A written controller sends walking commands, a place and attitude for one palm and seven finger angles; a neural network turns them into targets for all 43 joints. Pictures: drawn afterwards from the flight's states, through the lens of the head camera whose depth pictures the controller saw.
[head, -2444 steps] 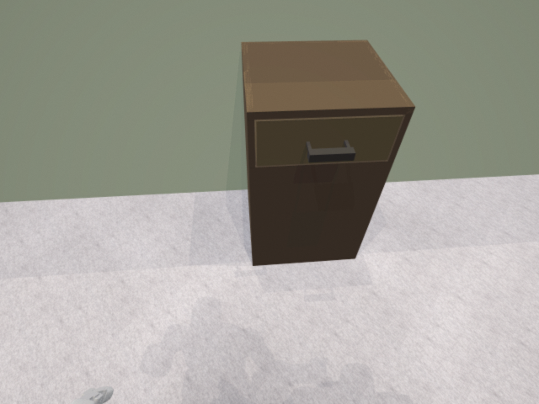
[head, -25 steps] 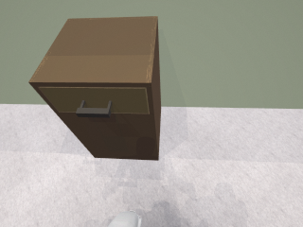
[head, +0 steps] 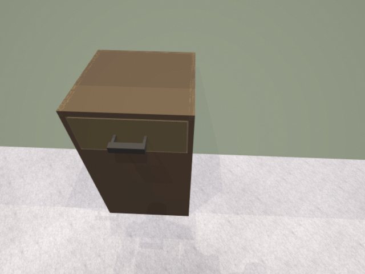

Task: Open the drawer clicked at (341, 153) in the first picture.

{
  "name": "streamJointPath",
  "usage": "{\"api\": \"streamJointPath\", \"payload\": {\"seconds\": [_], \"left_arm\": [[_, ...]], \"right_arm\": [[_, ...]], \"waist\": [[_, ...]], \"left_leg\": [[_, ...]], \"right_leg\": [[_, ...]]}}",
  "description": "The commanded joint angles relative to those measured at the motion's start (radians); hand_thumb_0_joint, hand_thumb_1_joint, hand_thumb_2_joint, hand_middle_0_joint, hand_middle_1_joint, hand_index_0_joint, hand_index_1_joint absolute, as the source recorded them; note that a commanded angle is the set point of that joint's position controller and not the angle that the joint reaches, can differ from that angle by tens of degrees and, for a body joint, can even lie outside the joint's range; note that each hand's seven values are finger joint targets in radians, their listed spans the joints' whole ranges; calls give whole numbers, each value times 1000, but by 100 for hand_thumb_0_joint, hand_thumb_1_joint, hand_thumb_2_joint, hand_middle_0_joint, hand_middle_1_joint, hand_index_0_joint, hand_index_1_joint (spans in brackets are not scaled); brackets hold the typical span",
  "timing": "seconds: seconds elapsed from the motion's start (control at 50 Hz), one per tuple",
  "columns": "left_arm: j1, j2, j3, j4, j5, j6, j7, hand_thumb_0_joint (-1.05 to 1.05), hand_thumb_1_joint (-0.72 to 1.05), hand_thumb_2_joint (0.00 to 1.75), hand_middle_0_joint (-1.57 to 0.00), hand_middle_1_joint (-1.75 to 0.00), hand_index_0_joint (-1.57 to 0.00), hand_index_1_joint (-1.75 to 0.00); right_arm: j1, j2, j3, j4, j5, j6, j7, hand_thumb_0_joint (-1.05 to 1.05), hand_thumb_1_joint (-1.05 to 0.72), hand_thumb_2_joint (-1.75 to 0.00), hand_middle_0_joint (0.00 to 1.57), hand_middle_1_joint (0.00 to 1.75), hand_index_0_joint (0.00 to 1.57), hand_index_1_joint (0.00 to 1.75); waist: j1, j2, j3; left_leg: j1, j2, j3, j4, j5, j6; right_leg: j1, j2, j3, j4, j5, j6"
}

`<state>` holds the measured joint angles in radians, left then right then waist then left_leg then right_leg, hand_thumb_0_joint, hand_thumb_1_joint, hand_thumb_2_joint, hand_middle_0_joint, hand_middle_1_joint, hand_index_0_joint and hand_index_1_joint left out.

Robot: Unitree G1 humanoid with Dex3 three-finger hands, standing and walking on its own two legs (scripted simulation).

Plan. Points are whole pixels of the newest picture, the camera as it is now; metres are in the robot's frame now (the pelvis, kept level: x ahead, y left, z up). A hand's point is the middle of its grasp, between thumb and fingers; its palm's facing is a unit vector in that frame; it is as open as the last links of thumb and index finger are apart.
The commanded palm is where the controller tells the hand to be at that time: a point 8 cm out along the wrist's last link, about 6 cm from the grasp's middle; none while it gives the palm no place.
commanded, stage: come to a stop and stand still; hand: left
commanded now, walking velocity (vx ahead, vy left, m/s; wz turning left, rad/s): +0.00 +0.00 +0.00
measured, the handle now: (128, 143) +0.55 +0.23 -0.11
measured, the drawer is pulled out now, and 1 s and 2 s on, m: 0.00 0.00 0.00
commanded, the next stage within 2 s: look again from close up in 0.36 s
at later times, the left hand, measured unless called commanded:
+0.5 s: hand out of the picture +0.00 +0.18 -0.17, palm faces -0.01 -0.98 -0.17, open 7.4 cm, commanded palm none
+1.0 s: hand out of the picture +0.02 +0.14 -0.17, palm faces +0.00 -0.98 -0.18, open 7.3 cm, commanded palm none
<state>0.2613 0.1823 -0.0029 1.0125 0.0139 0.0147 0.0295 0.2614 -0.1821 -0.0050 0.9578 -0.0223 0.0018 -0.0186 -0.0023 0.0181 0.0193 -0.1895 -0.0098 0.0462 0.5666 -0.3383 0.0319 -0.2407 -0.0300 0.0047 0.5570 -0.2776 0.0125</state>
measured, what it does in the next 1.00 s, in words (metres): stands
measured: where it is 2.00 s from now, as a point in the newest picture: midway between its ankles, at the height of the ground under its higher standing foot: outside the picture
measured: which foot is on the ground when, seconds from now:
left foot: down 0.00-1.00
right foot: down 0.00-1.00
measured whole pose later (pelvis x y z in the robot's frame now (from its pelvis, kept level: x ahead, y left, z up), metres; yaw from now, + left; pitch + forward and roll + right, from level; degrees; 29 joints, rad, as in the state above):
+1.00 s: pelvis +0.03 -0.02 +0.01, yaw -1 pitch -1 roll +0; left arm 0.29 0.14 -0.01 1.13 0.01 -0.02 0.03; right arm 0.29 -0.14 0.01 1.12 -0.02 -0.03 -0.03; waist 0.00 0.01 0.03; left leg -0.12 0.02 0.05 0.44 -0.31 0.00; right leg -0.21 0.00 0.01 0.49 -0.27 0.00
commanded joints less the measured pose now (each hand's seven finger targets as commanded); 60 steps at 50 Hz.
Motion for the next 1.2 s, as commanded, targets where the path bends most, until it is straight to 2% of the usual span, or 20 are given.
{"api": "streamJointPath", "payload": {"seconds": [0.0,0.04,0.12,0.24,0.38,0.42,0.54,0.7,0.88,0.9,0.96,1.02,1.04,1.06,1.08,1.1,1.12,1.14,1.16,1.18], "left_arm": [[27,97,20,-51,6,-7,2,0,90,90,-20,-30,-20,-30],[39,91,16,-47,7,-5,0,0,90,90,-20,-30,-20,-30],[51,87,14,-32,7,-9,-3,0,90,90,-20,-30,-20,-30],[68,80,9,6,2,-20,-4,0,90,90,-20,-30,-20,-30],[91,64,5,56,-1,-27,1,0,90,90,-20,-30,-20,-30],[90,58,6,65,0,-26,2,0,90,90,-20,-30,-20,-30],[101,45,6,92,-1,-32,5,0,90,90,-20,-30,-20,-30],[100,36,6,101,-2,-34,6,0,90,90,-20,-30,-20,-30],[97,38,10,100,-3,-42,5,0,90,90,-20,-30,-20,-30],[94,37,10,100,-3,-40,6,0,90,90,-20,-30,-20,-30],[95,40,13,97,-4,-43,6,0,90,90,-20,-30,-20,-30],[94,37,11,98,-4,-42,6,0,90,90,-20,-30,-20,-30],[174,94,23,132,5,-59,48,0,90,90,-20,-30,-20,-30],[-635,357,-53,-1401,120,-235,46,0,88,89,-20,-32,-20,-32],[-197,297,15,-1089,142,-130,124,0,85,88,-20,-33,-20,-33],[-150,223,17,-1058,94,-61,183,0,83,87,-21,-34,-21,-34],[130,34,-87,-868,133,41,190,0,81,86,-21,-36,-21,-36],[-16,34,-138,-1081,168,33,183,0,78,85,-21,-37,-21,-37],[-1,107,-104,-1084,271,19,203,0,76,84,-21,-39,-21,-39],[13,103,-133,-1074,363,8,228,0,74,83,-21,-40,-21,-40]], "right_arm": [[25,-138,-12,-58,2,-18,0,0,-90,-90,20,30,20,30],[30,-144,-12,-51,1,-21,-1,0,-90,-90,20,30,20,30],[46,-141,-9,-33,2,-26,-2,0,-90,-90,20,30,20,30],[77,-123,-2,14,5,-36,-6,0,-90,-90,20,30,20,30],[106,-97,4,69,9,-41,-12,0,-90,-90,20,30,20,30],[107,-89,4,81,10,-41,-13,0,-90,-90,20,30,20,30],[111,-70,5,109,11,-42,-18,0,-90,-90,20,30,20,30],[108,-49,4,131,12,-37,-20,0,-90,-90,20,30,20,30],[104,-47,4,142,10,-36,-22,0,-90,-90,20,30,20,30],[106,-43,4,146,11,-35,-21,0,-90,-90,20,30,20,30],[107,-42,5,147,10,-36,-22,0,-90,-90,20,30,20,30],[107,-38,6,151,11,-32,-22,0,-90,-90,20,30,20,30],[-17,-90,-15,82,24,-35,-9,0,-90,-90,20,30,20,30],[-7,-230,-3,-264,79,-186,-64,0,-90,-90,20,30,20,30],[-98,-143,-20,-212,65,-277,-111,0,-90,-90,20,30,20,30],[-74,-146,-41,-149,78,-304,-112,0,-90,-90,20,30,20,30],[-71,-99,-32,-156,86,-305,-108,0,-90,-90,20,30,20,30],[-113,-127,-27,-251,90,-320,-95,0,-90,-90,20,30,20,30],[-126,-174,-35,-254,63,-324,-93,0,-90,-90,20,30,20,30],[-131,-180,-30,-286,35,-319,-84,0,-90,-90,20,30,20,30]], "waist": [[19,43,127],[21,30,120],[22,6,85],[14,8,30],[8,1,28],[9,12,49],[5,-10,44],[3,-23,59],[2,-42,17],[1,-23,30],[1,-19,18],[3,-22,42],[48,-106,62],[-41,185,-443],[34,303,-389],[13,254,-288],[6,128,-183],[3,65,-74],[-20,6,-108],[-29,-66,-48]], "left_leg": [[-212,140,-164,-300,-83,26],[-202,146,-172,-324,-126,29],[-167,141,-173,-333,-114,34],[-77,131,-141,-298,36,32],[-27,120,-96,-253,180,24],[-34,121,-96,-254,195,25],[-2,111,-72,-214,255,19],[10,111,-61,-204,250,12],[41,111,-50,-190,275,1],[33,110,-51,-193,265,0],[41,113,-48,-194,283,-4],[29,112,-48,-199,257,-6],[-70,126,-10,10,243,-39],[188,10,-7,-150,431,10],[220,37,0,-137,625,18],[132,48,-12,-122,517,-17],[38,61,-20,-126,448,-13],[-21,45,-46,-126,356,-11],[-33,35,-45,-89,303,-3],[-95,15,-52,-57,243,3]], "right_leg": [[12,-15,-5,-47,8,-41],[3,-13,-4,-42,13,-37],[9,-21,9,-57,33,-37],[11,-41,27,-85,87,-36],[20,-54,40,-100,149,-32],[15,-52,36,-99,147,-30],[19,-58,51,-107,212,-34],[16,-57,61,-124,237,-40],[44,-63,70,-134,306,-48],[44,-60,68,-136,290,-49],[52,-59,71,-137,310,-52],[44,-57,73,-148,284,-52],[60,-127,117,-145,655,-25],[156,-18,142,-37,524,-62],[108,11,54,6,334,-72],[9,24,-1,-13,161,-54],[-36,26,-19,-23,139,-46],[-64,18,-16,-36,157,-44],[-118,29,-5,-34,126,-48],[-191,35,-9,-30,73,-49]]}}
